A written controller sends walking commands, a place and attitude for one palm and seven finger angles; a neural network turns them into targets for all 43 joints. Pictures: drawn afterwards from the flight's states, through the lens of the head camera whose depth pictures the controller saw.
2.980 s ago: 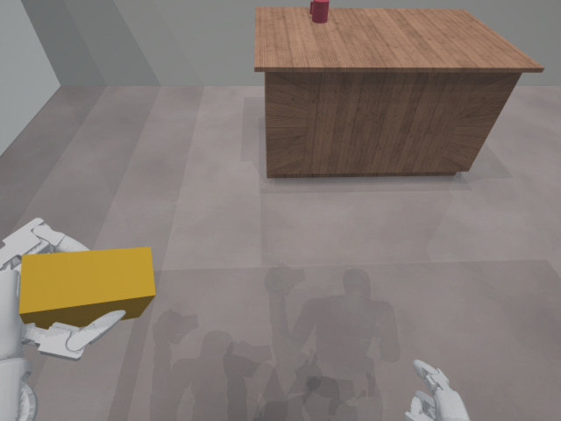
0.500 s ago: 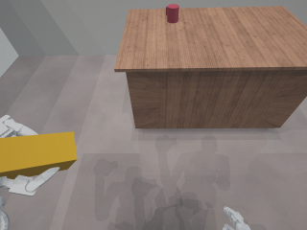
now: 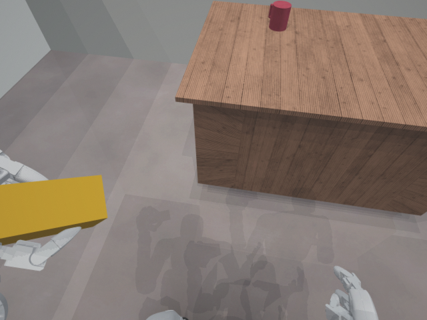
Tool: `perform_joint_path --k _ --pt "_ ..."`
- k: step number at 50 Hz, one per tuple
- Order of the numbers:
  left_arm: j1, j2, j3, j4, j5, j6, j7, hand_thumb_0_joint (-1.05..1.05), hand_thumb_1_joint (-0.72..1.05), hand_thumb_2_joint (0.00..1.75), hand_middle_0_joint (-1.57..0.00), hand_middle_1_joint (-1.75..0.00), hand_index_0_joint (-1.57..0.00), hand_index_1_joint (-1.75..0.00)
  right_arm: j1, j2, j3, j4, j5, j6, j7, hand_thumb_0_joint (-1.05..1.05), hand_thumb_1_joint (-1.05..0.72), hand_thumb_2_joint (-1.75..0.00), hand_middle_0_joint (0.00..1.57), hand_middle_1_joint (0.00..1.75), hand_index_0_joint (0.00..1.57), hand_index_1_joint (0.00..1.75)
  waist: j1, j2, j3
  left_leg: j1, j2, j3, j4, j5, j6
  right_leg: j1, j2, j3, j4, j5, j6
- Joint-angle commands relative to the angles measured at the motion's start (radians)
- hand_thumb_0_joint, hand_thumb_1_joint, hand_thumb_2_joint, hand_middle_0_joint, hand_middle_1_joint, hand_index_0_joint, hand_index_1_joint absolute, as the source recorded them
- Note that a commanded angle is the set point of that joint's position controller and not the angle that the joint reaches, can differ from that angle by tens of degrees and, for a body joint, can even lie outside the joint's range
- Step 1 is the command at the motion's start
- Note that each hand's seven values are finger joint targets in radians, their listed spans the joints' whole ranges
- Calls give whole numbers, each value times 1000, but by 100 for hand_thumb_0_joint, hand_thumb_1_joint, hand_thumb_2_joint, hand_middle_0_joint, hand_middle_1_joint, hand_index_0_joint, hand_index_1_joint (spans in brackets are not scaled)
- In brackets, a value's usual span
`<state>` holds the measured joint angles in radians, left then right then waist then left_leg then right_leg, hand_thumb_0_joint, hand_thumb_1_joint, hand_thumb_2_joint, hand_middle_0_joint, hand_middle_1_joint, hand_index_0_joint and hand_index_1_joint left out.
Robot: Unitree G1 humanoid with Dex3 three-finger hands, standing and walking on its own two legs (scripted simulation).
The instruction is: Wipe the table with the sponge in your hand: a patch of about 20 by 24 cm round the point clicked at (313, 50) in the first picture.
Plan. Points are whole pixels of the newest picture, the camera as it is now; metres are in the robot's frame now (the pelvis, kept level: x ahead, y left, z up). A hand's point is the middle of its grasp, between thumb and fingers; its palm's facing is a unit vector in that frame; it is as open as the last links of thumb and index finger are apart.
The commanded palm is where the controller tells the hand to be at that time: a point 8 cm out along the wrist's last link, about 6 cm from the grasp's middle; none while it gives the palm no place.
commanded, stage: turn to face it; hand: left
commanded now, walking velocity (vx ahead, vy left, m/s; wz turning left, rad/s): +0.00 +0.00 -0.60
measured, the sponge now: (64, 208) +0.22 +0.21 +0.17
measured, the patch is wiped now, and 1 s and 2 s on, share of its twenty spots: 0.00 0.00 0.00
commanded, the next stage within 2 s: take the last steps up to it in 1.08 s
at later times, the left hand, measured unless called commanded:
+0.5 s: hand (118, 195) +0.25 +0.14 +0.17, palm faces +0.35 -0.87 -0.36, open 9.3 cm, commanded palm +0.19 +0.19 +0.20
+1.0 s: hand (148, 215) +0.21 +0.09 +0.19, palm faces +0.09 -0.92 -0.39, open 9.3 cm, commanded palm +0.19 +0.14 +0.20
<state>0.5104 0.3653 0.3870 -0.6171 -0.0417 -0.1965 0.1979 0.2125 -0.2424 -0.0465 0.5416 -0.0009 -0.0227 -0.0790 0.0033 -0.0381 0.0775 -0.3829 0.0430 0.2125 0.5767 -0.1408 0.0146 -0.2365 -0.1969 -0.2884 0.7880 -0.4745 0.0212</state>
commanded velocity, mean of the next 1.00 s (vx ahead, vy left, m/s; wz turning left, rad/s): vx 0.00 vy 0.00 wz -0.52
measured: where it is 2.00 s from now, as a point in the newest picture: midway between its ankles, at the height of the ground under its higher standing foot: outside the picture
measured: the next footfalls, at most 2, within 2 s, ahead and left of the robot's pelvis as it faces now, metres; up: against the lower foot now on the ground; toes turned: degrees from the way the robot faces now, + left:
right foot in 0.36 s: +0.08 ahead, -0.14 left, +0.00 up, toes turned -9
left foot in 0.82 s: +0.01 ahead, +0.05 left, +0.00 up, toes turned -15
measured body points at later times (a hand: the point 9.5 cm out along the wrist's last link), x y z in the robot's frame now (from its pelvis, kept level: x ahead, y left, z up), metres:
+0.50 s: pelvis +0.00 -0.07 +0.01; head +0.01 -0.10 +0.46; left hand +0.22 +0.19 +0.19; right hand +0.17 -0.31 -0.08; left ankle +0.01 +0.09 -0.65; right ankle +0.04 -0.14 -0.72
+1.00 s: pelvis -0.07 -0.06 +0.02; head -0.06 -0.05 +0.47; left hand +0.20 +0.14 +0.22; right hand +0.00 -0.31 -0.07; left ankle -0.02 +0.06 -0.72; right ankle -0.07 -0.17 -0.66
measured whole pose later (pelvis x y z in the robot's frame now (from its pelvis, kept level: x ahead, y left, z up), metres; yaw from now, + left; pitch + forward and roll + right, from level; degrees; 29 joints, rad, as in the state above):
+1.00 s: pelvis -0.07 -0.06 +0.02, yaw -22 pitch -1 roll -1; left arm 0.47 0.36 0.34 -0.51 -0.01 -0.19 0.14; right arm 0.27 -0.16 0.01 0.57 0.01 -0.02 -0.02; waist 0.03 -0.01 0.01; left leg -0.21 0.08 0.10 0.53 -0.29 -0.02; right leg -0.49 0.06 0.01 0.97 -0.40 0.04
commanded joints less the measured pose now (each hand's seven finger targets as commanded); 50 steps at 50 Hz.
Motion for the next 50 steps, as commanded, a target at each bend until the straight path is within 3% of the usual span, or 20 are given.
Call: perform_joint_path --k 1,2,6,10,16,17,18,19,20,21,23,26,35,39,41,43,44,46,48,50 --pt "-167 262 126 -263 29 -113 13 0 10 130 -120 -160 -120 -160 -29 -67 -7 -128 -10 -91 21 0 -90 -90 20 30 20 30 -14 276 -314 502 420 -662 -130 903 259 -354 129 271 566 -233 18" --pt "-115 228 113 -159 19 -99 -3 0 10 130 -120 -160 -120 -160 -61 -76 -6 -103 -7 -88 30 0 -90 -90 20 30 20 30 -18 201 -290 417 391 -545 -152 711 229 -334 99 301 553 -126 13" --pt "-97 252 173 -347 6 -96 -6 0 10 130 -120 -160 -120 -160 -89 -69 -13 -95 4 -99 46 0 -90 -90 20 30 20 30 11 298 -265 262 249 -236 -198 346 134 -246 108 247 297 55 14" --pt "-69 142 102 -205 -11 -84 -21 0 10 130 -120 -160 -120 -160 -71 -60 6 -90 1 -131 54 0 -90 -90 20 30 20 30 -7 339 -203 131 284 -179 -276 113 89 -113 153 186 51 87 26" --pt "-205 99 32 54 6 -34 -43 0 10 130 -120 -160 -120 -160 -69 -82 -1 -94 16 -128 37 0 -90 -90 20 30 20 30 8 168 -149 114 289 -94 -116 -54 22 -29 198 157 -227 183 42" --pt "-233 100 13 70 10 -32 -47 0 10 130 -120 -160 -120 -160 -66 -77 1 -93 19 -124 36 0 -90 -90 20 30 20 30 8 112 -145 101 259 -86 -35 -101 3 -5 176 194 -310 247 29" --pt "-259 124 11 72 18 -32 -48 0 10 130 -120 -160 -120 -160 -57 -62 3 -96 19 -119 37 0 -90 -90 20 30 20 30 -1 -46 -141 95 181 -59 115 -195 -28 -26 92 345 -399 405 -18" --pt "-289 165 22 49 22 -31 -42 0 10 130 -120 -160 -120 -160 -77 -33 19 -119 15 -115 36 0 -90 -90 20 30 20 30 1 -266 -150 -82 55 -67 297 -423 -66 42 -78 629 -438 651 -106" --pt "-317 180 48 36 12 -19 -35 0 10 130 -120 -160 -120 -160 -123 -35 26 -123 8 -118 29 0 -90 -90 20 30 20 30 25 -296 -139 -111 19 -153 460 -468 -74 -23 -144 707 -484 692 -154" --pt "-355 196 45 -21 2 -20 -35 0 10 130 -120 -160 -120 -160 -137 -55 11 -126 15 -116 32 0 -90 -90 20 30 20 30 22 -296 -145 -108 18 -209 573 -420 -78 -66 -126 753 -524 570 -129" --pt "-242 195 66 -89 -2 -41 -31 0 10 130 -120 -160 -120 -160 -131 -27 35 -120 6 -90 32 0 -90 -90 20 30 20 30 20 -106 -165 -167 26 -236 651 -291 -94 35 -77 661 -460 547 -166" --pt "-191 228 115 -187 -10 -78 -20 0 10 130 -120 -160 -120 -160 -141 -33 35 -118 5 -59 40 0 -90 -90 20 30 20 30 19 14 -237 -131 14 -223 539 -246 -98 106 -16 541 -429 551 -151" --pt "29 191 155 -41 -30 -81 -33 0 10 130 -120 -160 -120 -160 -93 -81 -7 -163 25 -16 58 0 -90 -90 20 30 20 30 35 -78 -276 -35 -13 -217 138 -344 -68 155 -15 718 -508 426 -168" --pt "-22 178 107 -57 -21 -68 -42 0 10 130 -120 -160 -120 -160 -63 -94 -1 -164 27 7 57 0 -90 -90 20 30 20 30 9 -58 -265 167 -14 -184 -100 -264 -37 13 48 681 -520 240 -114" --pt "-97 188 85 -129 -17 -75 -48 0 10 130 -120 -160 -120 -160 -62 -112 -8 -174 20 2 49 0 -90 -90 20 30 20 30 1 37 -221 272 70 -250 -232 -260 8 -123 126 630 -431 133 -68" --pt "-120 201 96 -168 3 -87 -48 0 10 130 -120 -160 -120 -160 -85 -110 -1 -175 10 -18 42 0 -90 -90 20 30 20 30 25 294 -161 251 357 -504 -352 -243 146 -310 267 416 -21 40 -2" --pt "-149 214 98 -182 22 -83 -40 0 10 130 -120 -160 -120 -160 -105 -78 10 -170 3 -34 39 0 -90 -90 20 30 20 30 31 321 -125 80 412 -495 -390 -280 177 -259 240 370 234 40 6" --pt "-230 233 108 -239 31 -89 -43 0 10 130 -120 -160 -120 -160 -81 -68 -3 -151 -1 -53 41 0 -90 -90 20 30 20 30 24 247 -81 10 368 -377 -358 -221 166 -247 213 360 375 71 16" --pt "-153 146 45 -132 26 -69 -45 0 10 130 -120 -160 -120 -160 -60 -86 -8 -121 5 -69 48 0 -90 -90 20 30 20 30 23 255 -50 104 302 -239 -270 10 115 -277 192 291 209 36 22" --pt "-176 122 17 -110 26 -64 -42 0 10 130 -120 -160 -120 -160 -36 -93 -6 -106 12 -89 53 0 -90 -90 20 30 20 30 1 295 -51 136 274 -206 -242 125 78 -208 208 225 40 30 32"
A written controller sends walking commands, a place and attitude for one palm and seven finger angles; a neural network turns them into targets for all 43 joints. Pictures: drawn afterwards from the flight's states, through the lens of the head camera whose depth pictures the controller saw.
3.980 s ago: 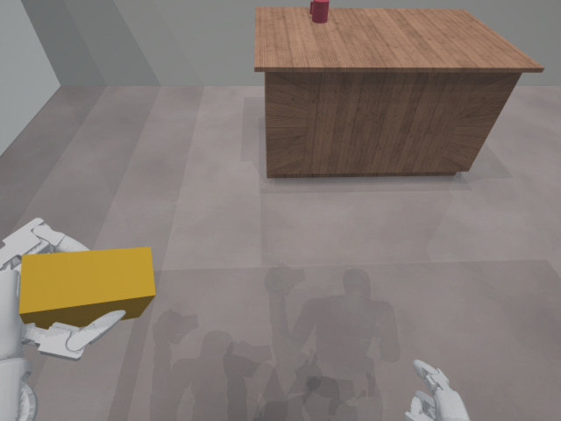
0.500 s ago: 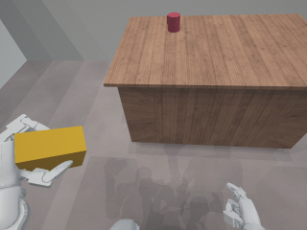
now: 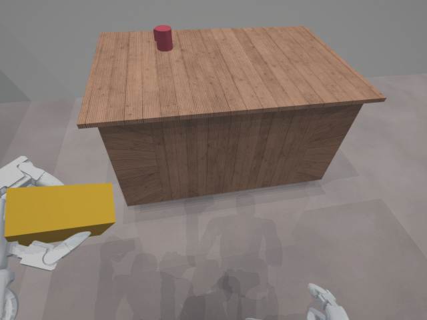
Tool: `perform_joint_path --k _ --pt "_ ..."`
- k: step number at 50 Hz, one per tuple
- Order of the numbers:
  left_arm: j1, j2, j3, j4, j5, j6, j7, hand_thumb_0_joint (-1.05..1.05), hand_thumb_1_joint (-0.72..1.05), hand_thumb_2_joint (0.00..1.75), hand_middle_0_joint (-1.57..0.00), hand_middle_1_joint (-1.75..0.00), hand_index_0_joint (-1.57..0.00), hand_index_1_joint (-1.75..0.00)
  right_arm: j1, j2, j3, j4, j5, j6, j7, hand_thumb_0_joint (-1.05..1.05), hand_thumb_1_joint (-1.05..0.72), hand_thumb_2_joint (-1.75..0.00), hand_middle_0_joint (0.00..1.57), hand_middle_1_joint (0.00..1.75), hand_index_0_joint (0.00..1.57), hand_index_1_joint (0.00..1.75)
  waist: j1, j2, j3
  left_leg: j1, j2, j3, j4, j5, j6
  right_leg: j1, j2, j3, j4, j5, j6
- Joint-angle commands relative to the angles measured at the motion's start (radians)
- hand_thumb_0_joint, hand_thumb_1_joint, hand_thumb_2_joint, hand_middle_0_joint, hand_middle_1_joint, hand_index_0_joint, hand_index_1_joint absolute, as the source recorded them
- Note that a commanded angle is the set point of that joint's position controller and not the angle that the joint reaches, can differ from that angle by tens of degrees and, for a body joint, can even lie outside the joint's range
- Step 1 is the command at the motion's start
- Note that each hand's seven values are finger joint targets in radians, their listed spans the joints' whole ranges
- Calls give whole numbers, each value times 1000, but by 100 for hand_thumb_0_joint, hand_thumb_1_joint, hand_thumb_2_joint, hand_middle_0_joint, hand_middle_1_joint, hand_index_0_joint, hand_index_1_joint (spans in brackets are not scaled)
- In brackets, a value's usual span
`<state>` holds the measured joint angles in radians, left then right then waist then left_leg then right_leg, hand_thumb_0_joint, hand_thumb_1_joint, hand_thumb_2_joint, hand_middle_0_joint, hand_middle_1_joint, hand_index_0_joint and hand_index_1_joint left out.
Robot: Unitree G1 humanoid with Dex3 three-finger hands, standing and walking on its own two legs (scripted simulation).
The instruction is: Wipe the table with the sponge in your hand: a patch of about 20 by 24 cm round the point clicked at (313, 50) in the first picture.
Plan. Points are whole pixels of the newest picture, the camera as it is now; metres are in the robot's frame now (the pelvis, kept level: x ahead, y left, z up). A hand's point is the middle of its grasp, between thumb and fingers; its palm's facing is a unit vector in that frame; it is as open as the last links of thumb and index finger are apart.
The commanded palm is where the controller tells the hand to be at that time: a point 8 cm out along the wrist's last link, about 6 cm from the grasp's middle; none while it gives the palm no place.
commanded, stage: turn to face it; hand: left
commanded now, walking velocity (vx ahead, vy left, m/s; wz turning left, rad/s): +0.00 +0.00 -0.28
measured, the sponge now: (76, 214) +0.21 +0.22 +0.16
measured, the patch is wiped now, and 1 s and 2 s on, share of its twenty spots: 0.00 0.00 0.00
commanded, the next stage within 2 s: take the last steps up to it in 0.08 s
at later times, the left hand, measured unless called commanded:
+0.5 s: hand (94, 239) +0.17 +0.17 +0.19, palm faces +0.32 -0.82 -0.47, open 9.4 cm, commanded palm +0.13 +0.21 +0.18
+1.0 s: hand (97, 220) +0.21 +0.18 +0.16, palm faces +0.35 -0.82 -0.45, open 9.4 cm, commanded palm +0.15 +0.23 +0.18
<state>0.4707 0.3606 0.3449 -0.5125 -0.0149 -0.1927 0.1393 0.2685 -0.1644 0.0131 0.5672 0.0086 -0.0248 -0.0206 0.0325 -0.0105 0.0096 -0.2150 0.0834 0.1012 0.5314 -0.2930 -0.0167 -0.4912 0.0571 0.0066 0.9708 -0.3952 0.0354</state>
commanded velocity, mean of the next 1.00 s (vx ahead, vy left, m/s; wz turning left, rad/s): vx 0.25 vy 0.13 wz -0.02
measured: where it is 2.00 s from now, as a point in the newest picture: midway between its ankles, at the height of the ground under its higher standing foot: outside the picture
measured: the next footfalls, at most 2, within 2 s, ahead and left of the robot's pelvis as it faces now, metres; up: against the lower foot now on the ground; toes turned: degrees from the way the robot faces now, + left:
right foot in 0.14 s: +0.02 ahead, -0.16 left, +0.00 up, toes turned -8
left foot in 0.56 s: +0.00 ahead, +0.07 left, +0.00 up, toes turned +3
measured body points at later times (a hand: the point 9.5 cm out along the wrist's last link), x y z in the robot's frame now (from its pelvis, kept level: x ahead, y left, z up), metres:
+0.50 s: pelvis -0.05 -0.05 +0.00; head -0.04 -0.05 +0.45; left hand +0.15 +0.21 +0.21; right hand +0.05 -0.35 -0.08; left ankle -0.04 +0.07 -0.71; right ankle -0.02 -0.15 -0.74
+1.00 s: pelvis -0.03 -0.04 +0.00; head +0.00 -0.07 +0.45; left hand +0.18 +0.23 +0.19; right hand +0.11 -0.26 -0.13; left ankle -0.04 +0.09 -0.66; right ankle -0.03 -0.14 -0.74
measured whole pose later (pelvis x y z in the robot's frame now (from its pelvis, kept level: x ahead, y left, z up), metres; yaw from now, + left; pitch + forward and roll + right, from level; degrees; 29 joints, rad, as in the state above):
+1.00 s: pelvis -0.03 -0.04 +0.00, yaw -3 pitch +0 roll +1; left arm 0.43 0.32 0.33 -0.40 -0.01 -0.24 0.14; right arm 0.19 -0.19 0.01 0.70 0.00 -0.05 -0.03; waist 0.01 0.05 0.05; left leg -0.49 0.04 0.05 1.11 -0.38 -0.01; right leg -0.26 -0.06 -0.15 0.56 -0.30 -0.03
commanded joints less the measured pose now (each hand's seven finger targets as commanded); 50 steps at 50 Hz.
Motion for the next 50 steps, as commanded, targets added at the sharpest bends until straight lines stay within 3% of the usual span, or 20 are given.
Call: perform_joint_path --k 1,6,7,9,10,14,16,22,26,28,29,30,33,36,41,42,44,45,46,50 --pt "-150 131 65 -200 4 -67 18 0 10 130 -120 -160 -120 -160 -83 -175 -65 -123 4 -94 -6 0 -90 -90 20 30 20 30 -36 273 12 -7 227 -79 -180 318 97 66 -36 -102 -197 -43 23" --pt "-147 139 83 -87 4 -60 12 0 10 130 -120 -160 -120 -160 -101 -177 -67 -113 5 -112 1 0 -90 -90 20 30 20 30 -32 223 -44 -56 190 -12 -8 240 34 311 -34 -148 -528 175 15" --pt "-147 151 94 -110 2 -68 13 0 10 130 -120 -160 -120 -160 -101 -160 -63 -115 9 -110 6 0 -90 -90 20 30 20 30 -35 139 -80 -72 165 -4 81 182 14 363 -95 -85 -581 262 -9" --pt "-111 236 168 -138 -1 -83 25 0 10 130 -120 -160 -120 -160 -130 -114 -48 -134 5 -101 5 0 -90 -90 20 30 20 30 -25 -201 -139 -308 -9 12 391 -245 -41 475 -360 263 -580 789 -161" --pt "-60 242 195 -136 -18 -70 25 0 10 130 -120 -160 -120 -160 -151 -133 -68 -132 15 -92 -2 0 -90 -90 20 30 20 30 -6 -298 -192 -312 -21 -78 541 -266 -29 453 -394 324 -608 730 -176" --pt "129 238 239 -229 -27 -84 39 0 10 130 -120 -160 -120 -160 -198 -107 -31 -117 2 -46 -10 0 -90 -90 20 30 20 30 -34 -69 -203 -379 -6 -117 563 -111 -27 476 -338 213 -605 543 -197" --pt "104 237 238 -247 -25 -91 44 0 10 130 -120 -160 -120 -160 -200 -121 -42 -112 3 -39 -19 0 -90 -90 20 30 20 30 -41 -92 -206 -322 -4 -88 449 -97 -23 442 -331 157 -638 421 -187" --pt "74 185 176 -187 -17 -87 51 0 10 130 -120 -160 -120 -160 -152 -151 -76 -104 -4 -71 -40 0 -90 -90 20 30 20 30 -21 -113 -135 -207 -19 -42 172 -148 19 352 -388 257 -724 46 -215" --pt "-16 147 110 -157 -5 -85 49 0 10 130 -120 -160 -120 -160 -113 -158 -76 -91 -10 -80 -46 0 -90 -90 20 30 20 30 -47 -45 -103 10 -55 -1 -68 -71 39 215 -320 180 -671 -132 -154" --pt "-81 134 79 -176 0 -100 45 0 10 130 -120 -160 -120 -160 -100 -178 -82 -100 -14 -88 -58 0 -90 -90 20 30 20 30 -55 108 -58 108 31 -125 -219 -184 103 70 -197 97 -484 -183 -89" --pt "-120 119 60 -200 6 -108 45 0 10 130 -120 -160 -120 -160 -111 -193 -80 -107 -10 -92 -55 0 -90 -90 20 30 20 30 -47 288 -14 131 175 -341 -292 -259 167 -47 -96 -26 -292 -166 -49" --pt "-145 141 66 -183 21 -111 46 0 10 130 -120 -160 -120 -160 -120 -175 -72 -99 -4 -102 -53 0 -90 -90 20 30 20 30 -49 329 12 60 273 -454 -355 -304 232 -84 -73 -100 -62 -156 -32" --pt "-188 162 74 -148 37 -115 31 0 10 130 -120 -160 -120 -160 -132 -167 -75 -68 -10 -131 -44 0 -90 -90 20 30 20 30 -39 230 90 -126 239 -363 -357 -369 243 -53 -134 -57 78 -72 -23" --pt "-186 159 75 -178 25 -112 28 0 10 130 -120 -160 -120 -160 -129 -168 -73 -65 -7 -144 -45 0 -90 -90 20 30 20 30 -30 235 56 -123 164 -209 -328 -253 197 66 -120 -130 -84 -38 -12" --pt "-117 139 81 -73 12 -82 24 0 10 130 -120 -160 -120 -160 -131 -159 -56 -49 -16 -131 -46 0 -90 -90 20 30 20 30 -23 153 -29 -137 125 -141 -152 -150 139 333 -85 -188 -475 28 -16" --pt "-122 135 74 -54 12 -78 24 0 10 130 -120 -160 -120 -160 -134 -149 -55 -46 -14 -121 -45 0 -90 -90 20 30 20 30 -23 65 -46 -216 93 -114 -39 -162 115 434 -127 -124 -549 49 -41" --pt "-135 200 124 -38 7 -78 24 0 10 130 -120 -160 -120 -160 -162 -126 -59 -68 -8 -103 -35 0 -90 -90 20 30 20 30 -16 -331 -50 -514 -69 -10 481 -246 34 550 -499 518 -752 -62 -221" --pt "-175 205 133 -55 -5 -86 26 0 10 130 -120 -160 -120 -160 -179 -152 -66 -64 -13 -103 -30 0 -90 -90 20 30 20 30 -17 -263 -23 -550 -34 -119 638 -181 10 495 -564 551 -785 -52 -251" --pt "-202 189 128 -67 -1 -91 18 0 10 130 -120 -160 -120 -160 -177 -158 -76 -56 -9 -99 -21 0 -90 -90 20 30 20 30 -34 -212 -27 -531 -8 -160 672 -143 4 433 -539 512 -787 -125 -246" --pt "-44 191 156 -137 -3 -129 17 0 10 130 -120 -160 -120 -160 -186 -125 -46 -51 -9 -66 -19 0 -90 -90 20 30 20 30 -28 -116 -52 -463 27 -99 544 -37 -11 430 -411 129 -680 368 -192"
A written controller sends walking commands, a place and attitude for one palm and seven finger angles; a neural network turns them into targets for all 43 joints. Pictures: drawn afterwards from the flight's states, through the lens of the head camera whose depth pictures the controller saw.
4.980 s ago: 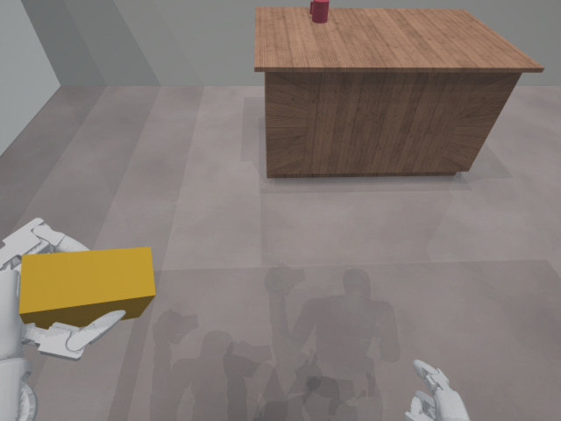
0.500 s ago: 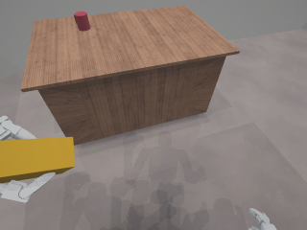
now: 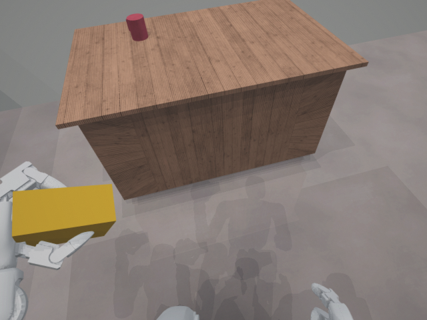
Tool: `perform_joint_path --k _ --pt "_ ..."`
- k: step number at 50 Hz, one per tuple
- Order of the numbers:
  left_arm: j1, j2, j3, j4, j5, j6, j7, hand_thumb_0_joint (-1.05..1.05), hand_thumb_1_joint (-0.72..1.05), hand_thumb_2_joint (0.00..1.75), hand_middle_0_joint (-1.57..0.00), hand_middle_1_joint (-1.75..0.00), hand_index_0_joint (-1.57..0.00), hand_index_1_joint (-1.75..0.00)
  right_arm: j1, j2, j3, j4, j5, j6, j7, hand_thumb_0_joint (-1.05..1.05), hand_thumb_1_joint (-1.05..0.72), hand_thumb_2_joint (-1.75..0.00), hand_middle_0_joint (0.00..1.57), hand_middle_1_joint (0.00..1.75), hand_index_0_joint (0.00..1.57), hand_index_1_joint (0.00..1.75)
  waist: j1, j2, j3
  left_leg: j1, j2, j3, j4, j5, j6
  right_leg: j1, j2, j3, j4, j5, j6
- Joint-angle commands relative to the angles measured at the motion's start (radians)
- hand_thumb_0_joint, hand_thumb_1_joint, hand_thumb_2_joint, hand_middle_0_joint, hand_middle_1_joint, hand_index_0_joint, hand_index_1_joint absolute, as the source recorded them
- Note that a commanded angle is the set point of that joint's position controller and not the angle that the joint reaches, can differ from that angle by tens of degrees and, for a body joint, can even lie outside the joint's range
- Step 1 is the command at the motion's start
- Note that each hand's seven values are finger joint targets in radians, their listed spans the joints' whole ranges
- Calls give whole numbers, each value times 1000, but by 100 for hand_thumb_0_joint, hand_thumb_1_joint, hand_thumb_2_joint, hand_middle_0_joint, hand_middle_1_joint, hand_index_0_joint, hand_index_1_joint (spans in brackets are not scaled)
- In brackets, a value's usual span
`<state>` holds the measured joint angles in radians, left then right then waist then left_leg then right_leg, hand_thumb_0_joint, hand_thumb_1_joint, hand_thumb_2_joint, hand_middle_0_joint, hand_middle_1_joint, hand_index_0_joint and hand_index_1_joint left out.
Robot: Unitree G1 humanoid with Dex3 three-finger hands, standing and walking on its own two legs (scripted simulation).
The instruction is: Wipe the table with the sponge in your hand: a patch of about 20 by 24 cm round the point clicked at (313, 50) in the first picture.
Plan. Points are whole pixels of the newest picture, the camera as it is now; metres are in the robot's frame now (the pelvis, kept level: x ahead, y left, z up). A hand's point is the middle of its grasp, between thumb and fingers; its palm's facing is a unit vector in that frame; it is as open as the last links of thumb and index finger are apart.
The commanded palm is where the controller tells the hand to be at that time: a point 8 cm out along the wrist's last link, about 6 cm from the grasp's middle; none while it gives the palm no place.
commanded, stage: take the last steps up to it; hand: left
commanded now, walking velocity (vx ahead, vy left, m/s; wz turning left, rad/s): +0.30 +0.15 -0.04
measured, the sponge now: (80, 215) +0.23 +0.21 +0.15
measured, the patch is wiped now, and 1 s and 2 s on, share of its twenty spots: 0.00 0.00 0.00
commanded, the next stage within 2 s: come to a stop and stand still in 1.82 s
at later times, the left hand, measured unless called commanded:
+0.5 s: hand (46, 145) +0.33 +0.29 +0.19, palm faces +0.33 -0.83 -0.44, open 9.4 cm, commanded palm +0.28 +0.34 +0.18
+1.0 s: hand (52, 103) +0.44 +0.33 +0.19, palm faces +0.34 -0.82 -0.45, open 9.4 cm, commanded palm +0.39 +0.38 +0.18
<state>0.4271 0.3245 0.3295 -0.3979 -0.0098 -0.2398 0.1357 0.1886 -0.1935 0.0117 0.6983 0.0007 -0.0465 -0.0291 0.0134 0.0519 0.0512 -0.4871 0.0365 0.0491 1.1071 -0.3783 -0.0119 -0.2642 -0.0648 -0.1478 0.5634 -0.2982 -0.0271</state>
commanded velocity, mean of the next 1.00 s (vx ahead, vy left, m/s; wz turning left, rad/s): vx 0.30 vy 0.11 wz -0.03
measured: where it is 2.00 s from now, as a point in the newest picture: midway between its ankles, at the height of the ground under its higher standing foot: (203, 283)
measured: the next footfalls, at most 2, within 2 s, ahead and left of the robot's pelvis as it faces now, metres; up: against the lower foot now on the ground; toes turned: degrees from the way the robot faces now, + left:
left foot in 0.22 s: +0.15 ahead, +0.18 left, +0.00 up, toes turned +8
right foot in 0.58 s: +0.19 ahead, -0.02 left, +0.00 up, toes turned -12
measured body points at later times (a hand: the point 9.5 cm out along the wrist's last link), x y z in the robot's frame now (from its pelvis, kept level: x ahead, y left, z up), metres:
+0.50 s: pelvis +0.10 +0.07 +0.00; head +0.14 +0.07 +0.45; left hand +0.31 +0.33 +0.21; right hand +0.26 -0.14 -0.09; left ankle +0.11 +0.17 -0.73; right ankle +0.12 -0.03 -0.70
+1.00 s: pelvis +0.21 +0.11 -0.01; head +0.25 +0.12 +0.44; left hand +0.41 +0.37 +0.21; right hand +0.36 -0.17 -0.08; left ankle +0.28 +0.24 -0.74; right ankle +0.16 -0.01 -0.73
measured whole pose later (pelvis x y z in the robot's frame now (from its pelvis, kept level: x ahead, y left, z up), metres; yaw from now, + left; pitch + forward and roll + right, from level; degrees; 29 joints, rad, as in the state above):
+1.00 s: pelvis +0.21 +0.11 -0.01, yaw -3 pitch +0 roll +1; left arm 0.52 0.41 0.39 -0.64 -0.02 -0.26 0.18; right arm 0.20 -0.27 -0.06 0.58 0.00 -0.06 -0.06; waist 0.00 -0.03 0.08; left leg -0.34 0.08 0.16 0.52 -0.19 0.00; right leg -0.21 -0.11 -0.14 0.61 -0.39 0.03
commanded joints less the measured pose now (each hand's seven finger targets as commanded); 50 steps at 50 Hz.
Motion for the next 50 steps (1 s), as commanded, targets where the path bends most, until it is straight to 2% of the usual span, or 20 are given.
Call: perform_joint_path --k 1,7,10,11,12,13,15,20,27,28,29,30,31,32,36,38,44,47,49,50 --pt "-14 234 173 -293 -7 -90 24 0 10 130 -120 -160 -120 -160 -121 -91 -44 -189 -2 -45 -13 0 -90 -90 20 30 20 30 -13 -169 -115 -137 73 -24 -124 54 -14 207 -268 225 -254 342 -112" --pt "41 236 190 -407 -8 -76 59 0 10 130 -120 -160 -120 -160 -79 -83 -70 -230 -6 -80 -21 0 -90 -90 20 30 20 30 10 -208 -184 145 -7 132 -526 119 7 202 -227 173 -160 375 -89" --pt "45 225 200 -396 -9 -78 63 0 10 130 -120 -160 -120 -160 -37 -111 -96 -231 -2 -80 -40 0 -90 -90 20 30 20 30 -21 -61 -223 373 -9 144 -692 228 18 114 -142 111 57 326 -25" --pt "71 200 184 -381 -15 -80 63 0 10 130 -120 -160 -120 -160 -18 -136 -109 -233 5 -80 -43 0 -90 -90 20 30 20 30 -39 115 -249 514 119 -27 -722 282 73 -27 -71 43 272 182 18" --pt "48 193 171 -407 -12 -91 62 0 10 130 -120 -160 -120 -160 -26 -150 -114 -240 8 -77 -37 0 -90 -90 20 30 20 30 -33 293 -242 610 320 -304 -738 508 183 -261 17 13 491 -296 52" --pt "31 228 184 -355 3 -95 61 0 10 130 -120 -160 -120 -160 -24 -143 -110 -245 10 -82 -30 0 -90 -90 20 30 20 30 -36 203 -192 548 371 -382 -776 519 242 -337 29 70 637 -372 32" --pt "-3 233 187 -321 -9 -85 45 0 10 130 -120 -160 -120 -160 -50 -134 -101 -210 8 -88 -28 0 -90 -90 20 30 20 30 -35 189 -138 429 352 -314 -792 324 263 -389 -47 108 675 -280 41" --pt "29 181 128 -384 -14 -76 26 0 10 130 -120 -160 -120 -160 -55 -119 -77 -204 13 -115 -17 0 -90 -90 20 30 20 30 -17 183 -116 301 250 -87 -821 288 195 -248 -35 32 411 -102 56" --pt "32 223 176 -305 -17 -32 34 0 10 130 -120 -160 -120 -160 -63 -108 -53 -206 2 -102 -41 0 -90 -90 20 30 20 30 -10 92 -167 290 230 -37 -680 283 130 28 35 -48 -33 -23 48" --pt "19 216 172 -272 -13 -27 32 0 10 130 -120 -160 -120 -160 -66 -111 -54 -200 3 -93 -42 0 -90 -90 20 30 20 30 -6 36 -174 228 205 -9 -583 265 111 124 20 -20 -107 37 34" --pt "-2 228 176 -252 -6 -26 32 0 10 130 -120 -160 -120 -160 -61 -98 -56 -198 7 -84 -40 0 -90 -90 20 30 20 30 -6 -103 -200 132 145 52 -386 201 87 221 -92 143 -165 65 -19" --pt "-13 251 188 -227 -4 -23 33 0 10 130 -120 -160 -120 -160 -70 -82 -53 -210 5 -75 -35 0 -90 -90 20 30 20 30 -7 -349 -193 -97 11 108 -132 -36 35 328 -302 527 -240 170 -121" --pt "-11 242 192 -190 -16 -20 33 0 10 130 -120 -160 -120 -160 -92 -95 -50 -217 -1 -74 -26 0 -90 -90 20 30 20 30 2 -348 -161 -233 -11 8 63 -171 12 354 -428 679 -279 246 -191" --pt "-60 214 160 -206 -23 -25 24 0 10 130 -120 -160 -120 -160 -73 -111 -70 -197 8 -71 -14 0 -90 -90 20 30 20 30 -17 -320 -144 -232 17 -79 157 -99 1 304 -404 637 -292 186 -164" --pt "-29 214 154 -245 -6 -64 18 0 10 130 -120 -160 -120 -160 -111 -92 -42 -183 0 -40 -16 0 -90 -90 20 30 20 30 -11 -104 -99 -224 67 -48 126 40 -21 201 -296 277 -244 387 -122" --pt "-36 214 138 -287 -4 -76 23 0 10 130 -120 -160 -120 -160 -102 -105 -48 -191 -4 -40 -15 0 -90 -90 20 30 20 30 -20 -133 -93 -170 79 -21 -3 89 -18 154 -273 185 -252 418 -109" --pt "38 252 202 -421 -13 -68 59 0 10 130 -120 -160 -120 -160 -78 -92 -70 -252 -6 -66 -23 0 -90 -90 20 30 20 30 24 -197 -177 45 27 118 -443 97 2 237 -250 161 -184 477 -118" --pt "69 228 203 -388 -18 -56 69 0 10 130 -120 -160 -120 -160 -46 -94 -78 -257 -4 -63 -35 0 -90 -90 20 30 20 30 -2 -152 -202 243 -9 166 -629 227 2 183 -181 107 -75 354 -65" --pt "26 205 185 -370 -22 -66 66 0 10 130 -120 -160 -120 -160 -21 -128 -97 -256 4 -57 -49 0 -90 -90 20 30 20 30 -33 32 -228 459 77 43 -698 253 48 15 -106 61 186 219 -6" --pt "8 196 176 -369 -24 -72 64 0 10 130 -120 -160 -120 -160 -31 -154 -106 -259 7 -53 -46 0 -90 -90 20 30 20 30 -30 249 -229 573 290 -253 -732 368 142 -214 -3 10 399 -200 38"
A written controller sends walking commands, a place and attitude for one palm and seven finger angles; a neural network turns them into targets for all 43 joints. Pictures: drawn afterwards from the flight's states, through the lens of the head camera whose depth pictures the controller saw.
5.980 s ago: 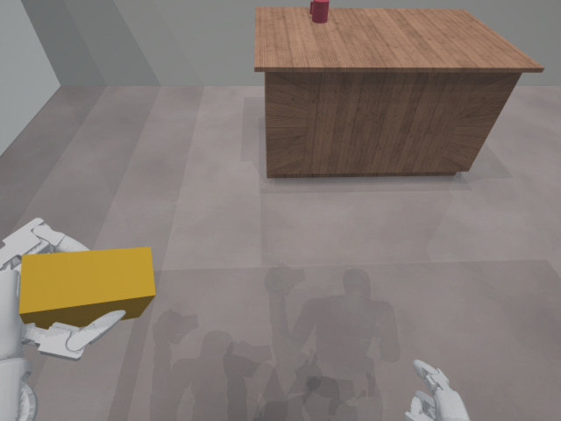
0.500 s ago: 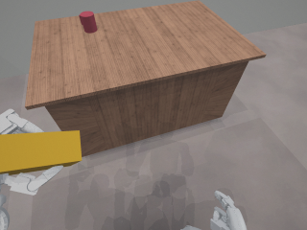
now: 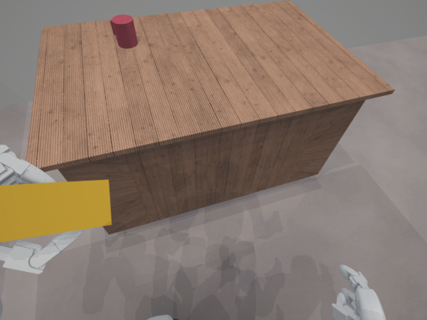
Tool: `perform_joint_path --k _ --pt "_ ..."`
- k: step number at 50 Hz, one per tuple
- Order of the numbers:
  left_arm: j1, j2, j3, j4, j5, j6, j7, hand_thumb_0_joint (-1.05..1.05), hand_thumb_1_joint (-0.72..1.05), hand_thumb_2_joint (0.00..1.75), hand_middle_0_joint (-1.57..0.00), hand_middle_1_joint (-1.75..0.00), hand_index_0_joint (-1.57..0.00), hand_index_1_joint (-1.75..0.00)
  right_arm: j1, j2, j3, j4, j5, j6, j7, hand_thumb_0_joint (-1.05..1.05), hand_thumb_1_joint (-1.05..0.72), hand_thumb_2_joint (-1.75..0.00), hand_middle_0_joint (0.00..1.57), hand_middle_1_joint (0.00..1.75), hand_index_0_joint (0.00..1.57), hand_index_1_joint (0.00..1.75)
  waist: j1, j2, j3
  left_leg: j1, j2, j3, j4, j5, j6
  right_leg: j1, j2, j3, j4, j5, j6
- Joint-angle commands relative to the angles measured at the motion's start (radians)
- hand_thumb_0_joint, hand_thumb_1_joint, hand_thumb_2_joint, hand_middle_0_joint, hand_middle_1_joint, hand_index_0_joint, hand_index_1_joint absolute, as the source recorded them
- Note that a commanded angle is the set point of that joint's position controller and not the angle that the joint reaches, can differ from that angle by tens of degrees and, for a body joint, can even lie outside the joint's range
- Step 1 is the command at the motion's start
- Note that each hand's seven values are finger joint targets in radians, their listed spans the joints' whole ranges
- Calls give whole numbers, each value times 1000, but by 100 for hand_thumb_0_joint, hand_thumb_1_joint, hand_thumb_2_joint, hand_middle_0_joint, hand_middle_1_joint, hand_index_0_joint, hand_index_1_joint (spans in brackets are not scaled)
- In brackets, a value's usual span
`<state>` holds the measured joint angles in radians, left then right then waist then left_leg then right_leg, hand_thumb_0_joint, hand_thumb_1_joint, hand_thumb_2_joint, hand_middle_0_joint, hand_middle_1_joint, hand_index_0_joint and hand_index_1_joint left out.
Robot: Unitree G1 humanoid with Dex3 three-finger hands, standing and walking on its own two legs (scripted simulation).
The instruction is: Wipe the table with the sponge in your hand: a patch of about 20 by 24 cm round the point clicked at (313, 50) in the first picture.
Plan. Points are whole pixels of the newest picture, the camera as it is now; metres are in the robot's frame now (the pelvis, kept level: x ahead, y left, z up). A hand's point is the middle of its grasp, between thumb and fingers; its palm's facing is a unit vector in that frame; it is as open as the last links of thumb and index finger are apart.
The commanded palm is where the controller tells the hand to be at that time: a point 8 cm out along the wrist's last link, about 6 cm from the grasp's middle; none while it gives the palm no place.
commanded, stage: take the last steps up to it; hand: left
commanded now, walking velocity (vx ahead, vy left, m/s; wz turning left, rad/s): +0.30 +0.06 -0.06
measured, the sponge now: (66, 208) +0.22 +0.20 +0.18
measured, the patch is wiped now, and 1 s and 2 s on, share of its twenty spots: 0.00 0.00 0.00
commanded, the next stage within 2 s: come to a stop and stand still in 0.82 s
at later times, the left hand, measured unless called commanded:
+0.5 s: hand (74, 148) +0.31 +0.23 +0.18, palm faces +0.41 -0.78 -0.47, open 9.4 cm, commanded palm +0.25 +0.26 +0.19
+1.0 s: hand (71, 110) +0.39 +0.26 +0.18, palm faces +0.40 -0.84 -0.37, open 9.4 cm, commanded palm +0.33 +0.30 +0.19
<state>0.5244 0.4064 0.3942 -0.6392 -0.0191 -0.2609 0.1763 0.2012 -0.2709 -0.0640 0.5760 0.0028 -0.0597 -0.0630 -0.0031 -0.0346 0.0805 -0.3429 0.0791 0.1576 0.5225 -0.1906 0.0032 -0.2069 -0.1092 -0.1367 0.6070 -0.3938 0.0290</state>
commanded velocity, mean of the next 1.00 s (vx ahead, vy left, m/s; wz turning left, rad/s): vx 0.18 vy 0.03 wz -0.02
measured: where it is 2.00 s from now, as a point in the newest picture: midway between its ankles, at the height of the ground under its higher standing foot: outside the picture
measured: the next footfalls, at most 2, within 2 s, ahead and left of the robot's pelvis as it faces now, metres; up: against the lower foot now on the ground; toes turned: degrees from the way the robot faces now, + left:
right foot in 0.40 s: +0.14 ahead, -0.08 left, +0.00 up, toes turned -11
left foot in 0.88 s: +0.25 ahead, +0.10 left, +0.00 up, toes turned -4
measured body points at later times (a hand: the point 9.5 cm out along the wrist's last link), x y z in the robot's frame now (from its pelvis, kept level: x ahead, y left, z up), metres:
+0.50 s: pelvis +0.09 -0.01 +0.00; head +0.11 -0.04 +0.45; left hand +0.29 +0.27 +0.20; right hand +0.24 -0.23 -0.12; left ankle +0.04 +0.12 -0.67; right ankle +0.10 -0.08 -0.73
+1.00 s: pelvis +0.16 +0.02 +0.00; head +0.18 +0.04 +0.45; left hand +0.37 +0.31 +0.20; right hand +0.32 -0.20 -0.08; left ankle +0.21 +0.11 -0.73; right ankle +0.11 -0.08 -0.67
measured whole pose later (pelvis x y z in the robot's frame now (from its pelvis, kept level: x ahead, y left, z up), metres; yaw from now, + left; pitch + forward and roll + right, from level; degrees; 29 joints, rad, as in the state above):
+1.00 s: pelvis +0.16 +0.02 +0.00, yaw -2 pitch -1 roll +0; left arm 0.40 0.38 0.37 -0.47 -0.03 -0.20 0.17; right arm 0.18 -0.15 0.01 0.60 0.00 -0.04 -0.05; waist 0.00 -0.04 0.06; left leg -0.31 0.03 0.17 0.56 -0.23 0.05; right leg -0.37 -0.03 -0.06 1.03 -0.51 0.02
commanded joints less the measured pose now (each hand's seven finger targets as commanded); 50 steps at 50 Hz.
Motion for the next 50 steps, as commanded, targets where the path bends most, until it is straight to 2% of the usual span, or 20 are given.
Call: perform_joint_path --k 1,4,6,8,18,19,20,21,22,23,27,31,36,40,42,43,44,45,47,50 --pt "-89 116 93 -83 -8 -58 19 0 10 130 -120 -160 -120 -160 -51 -66 -20 -154 6 -46 -9 0 -90 -90 20 30 20 30 -9 324 -215 390 354 -550 -206 250 207 -356 84 51 545 -275 -24" --pt "-154 150 108 -61 -4 -45 -1 0 10 130 -120 -160 -120 -160 -66 -51 -9 -101 7 -52 -2 0 -90 -90 20 30 20 30 -17 220 -152 275 324 -425 -214 112 243 -461 2 119 648 -136 -11" --pt "-158 130 78 -173 3 -49 -12 0 10 130 -120 -160 -120 -160 -65 -46 -5 -99 14 -68 9 0 -90 -90 20 30 20 30 4 242 -175 281 245 -259 -201 130 195 -441 0 78 565 -47 -5" --pt "-112 103 48 -220 -3 -42 -16 0 10 130 -120 -160 -120 -160 -69 -40 8 -105 6 -85 16 0 -90 -90 20 30 20 30 3 283 -179 211 217 -204 -227 135 172 -368 10 51 474 6 -1" --pt "-77 119 108 -4 -10 11 -6 0 10 130 -120 -160 -120 -160 -74 -31 27 -92 1 -64 -10 0 -90 -90 20 30 20 30 3 176 -181 142 199 -112 -92 28 93 -20 94 -59 -107 86 -6" --pt "-98 118 100 13 -7 14 -6 0 10 130 -120 -160 -120 -160 -75 -28 27 -89 5 -56 -10 0 -90 -90 20 30 20 30 4 111 -197 89 172 -89 14 2 79 64 64 -9 -181 129 -25" --pt "-114 131 98 31 2 17 -7 0 10 130 -120 -160 -120 -160 -68 -16 25 -89 8 -47 -9 0 -90 -90 20 30 20 30 3 -57 -217 -24 96 -25 224 -87 52 150 -68 195 -240 147 -84" --pt "-102 136 93 62 2 27 -6 0 10 130 -120 -160 -120 -160 -74 6 35 -103 7 -42 -3 0 -90 -90 20 30 20 30 7 -270 -204 -253 -39 -6 467 -320 7 256 -266 546 -314 267 -187" --pt "-160 143 93 39 -13 27 -8 0 10 130 -120 -160 -120 -160 -109 -23 31 -106 7 -50 4 0 -90 -90 20 30 20 30 16 -263 -173 -327 -35 -109 633 -350 -12 223 -340 621 -347 273 -213" --pt "-164 121 72 40 -17 17 -18 0 10 130 -120 -160 -120 -160 -81 -37 16 -86 10 -47 13 0 -90 -90 20 30 20 30 -1 -228 -153 -331 -17 -169 710 -280 -20 192 -304 551 -347 262 -181" --pt "-113 149 93 -36 1 -24 -9 0 10 130 -120 -160 -120 -160 -129 -19 36 -79 -1 -23 9 0 -90 -90 20 30 20 30 5 -27 -157 -354 4 -140 728 -163 -42 199 -219 255 -254 674 -163" --pt "-105 204 140 -156 -4 -52 9 0 10 130 -120 -160 -120 -160 -110 -26 21 -97 -7 -23 6 0 -90 -90 20 30 20 30 0 -1 -186 -272 10 -92 493 -99 -40 198 -203 164 -261 750 -167" --pt "48 166 165 -112 -25 -33 19 0 10 130 -120 -160 -120 -160 -79 -19 8 -144 1 -27 8 0 -90 -90 20 30 20 30 32 -83 -238 -175 -22 -11 175 -94 -26 295 -196 165 -209 812 -174" --pt "2 135 136 -72 -26 -14 17 0 10 130 -120 -160 -120 -160 -54 -26 4 -151 1 -21 3 0 -90 -90 20 30 20 30 17 -110 -221 1 -46 21 3 3 -17 188 -157 136 -164 624 -140" --pt "-42 119 99 -69 -23 -10 13 0 10 130 -120 -160 -120 -160 -42 -44 -6 -152 6 -15 -8 0 -90 -90 20 30 20 30 -8 -38 -229 211 -26 0 -113 102 8 78 -102 96 -9 535 -86" --pt "-79 123 93 -83 -24 -16 11 0 10 130 -120 -160 -120 -160 -47 -64 -11 -157 8 -14 -10 0 -90 -90 20 30 20 30 -12 91 -244 324 89 -153 -130 203 68 -53 -32 63 128 354 -47" --pt "-99 127 88 -91 -27 -21 7 0 10 130 -120 -160 -120 -160 -49 -70 -10 -158 11 -13 -7 0 -90 -90 20 30 20 30 -1 243 -254 427 283 -401 -139 402 173 -252 49 39 290 -121 -14" --pt "-131 137 81 -69 -13 -23 5 0 10 130 -120 -160 -120 -160 -52 -58 0 -164 12 -18 0 0 -90 -90 20 30 20 30 0 229 -208 352 346 -495 -197 326 228 -308 82 86 454 -260 -21" --pt "-202 159 67 -95 -7 -25 -4 0 10 130 -120 -160 -120 -160 -93 -33 31 -136 -11 -36 -5 0 -90 -90 20 30 20 30 -4 197 -126 180 338 -495 -254 177 222 -304 35 142 539 -173 -18" --pt "-183 134 46 -195 -6 -13 -10 0 10 130 -120 -160 -120 -160 -73 -38 29 -121 -8 -57 12 0 -90 -90 20 30 20 30 12 194 -154 189 244 -264 -225 293 151 -251 38 115 403 -30 -1"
